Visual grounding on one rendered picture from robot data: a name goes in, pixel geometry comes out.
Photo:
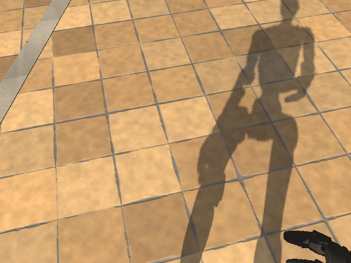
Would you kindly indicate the right robot hand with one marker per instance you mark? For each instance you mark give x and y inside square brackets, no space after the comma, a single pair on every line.
[320,244]

